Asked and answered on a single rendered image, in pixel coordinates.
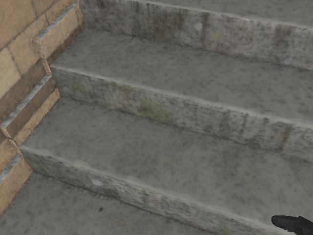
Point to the robot right hand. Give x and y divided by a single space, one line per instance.
298 225

